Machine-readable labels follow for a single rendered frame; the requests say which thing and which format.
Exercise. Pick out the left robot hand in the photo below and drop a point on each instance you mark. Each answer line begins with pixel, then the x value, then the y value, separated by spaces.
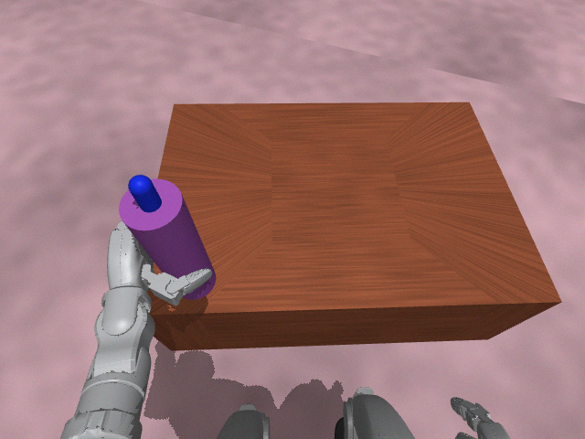
pixel 128 264

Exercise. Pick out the bottle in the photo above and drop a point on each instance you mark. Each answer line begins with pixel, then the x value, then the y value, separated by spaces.
pixel 156 214

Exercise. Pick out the left robot arm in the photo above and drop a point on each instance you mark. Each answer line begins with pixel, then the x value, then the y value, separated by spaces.
pixel 113 394

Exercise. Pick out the right robot hand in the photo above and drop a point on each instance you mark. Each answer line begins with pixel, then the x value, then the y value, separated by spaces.
pixel 478 418

